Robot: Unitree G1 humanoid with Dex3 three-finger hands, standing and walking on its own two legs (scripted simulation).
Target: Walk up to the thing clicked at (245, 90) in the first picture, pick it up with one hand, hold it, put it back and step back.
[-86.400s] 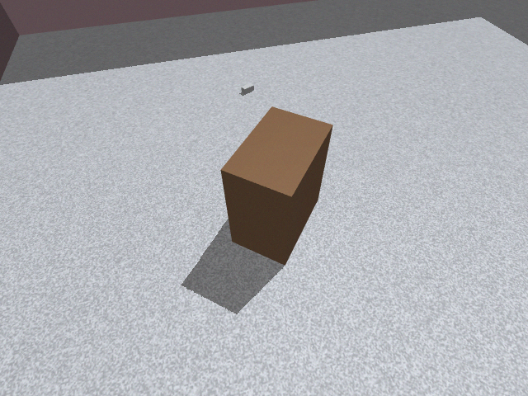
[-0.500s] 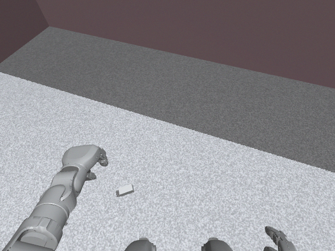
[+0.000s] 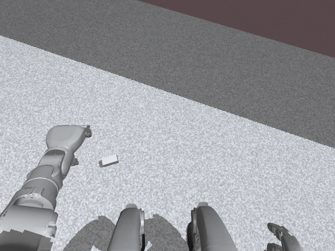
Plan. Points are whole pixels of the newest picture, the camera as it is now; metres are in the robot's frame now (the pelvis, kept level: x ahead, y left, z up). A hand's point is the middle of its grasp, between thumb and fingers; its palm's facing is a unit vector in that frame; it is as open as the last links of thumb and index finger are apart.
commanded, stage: go down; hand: left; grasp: from above
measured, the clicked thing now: (110, 160) +0.48 +0.29 -0.64
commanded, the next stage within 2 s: none
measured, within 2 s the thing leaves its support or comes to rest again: neither
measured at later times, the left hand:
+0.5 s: hand (64, 144) +0.40 +0.31 -0.15, palm faces -0.46 -0.01 -0.89, open 11.5 cm
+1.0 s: hand (62, 139) +0.42 +0.33 -0.18, palm faces -0.44 -0.01 -0.90, open 11.7 cm
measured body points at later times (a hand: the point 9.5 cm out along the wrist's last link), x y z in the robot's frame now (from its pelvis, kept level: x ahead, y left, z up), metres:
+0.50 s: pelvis -0.03 +0.02 -0.07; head +0.13 +0.05 +0.35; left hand +0.42 +0.31 -0.10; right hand +0.00 -0.25 -0.19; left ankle +0.03 +0.13 -0.63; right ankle +0.04 -0.14 -0.63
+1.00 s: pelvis -0.03 +0.02 -0.09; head +0.16 +0.06 +0.32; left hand +0.44 +0.33 -0.13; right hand +0.02 -0.25 -0.20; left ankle +0.03 +0.13 -0.63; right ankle +0.04 -0.14 -0.63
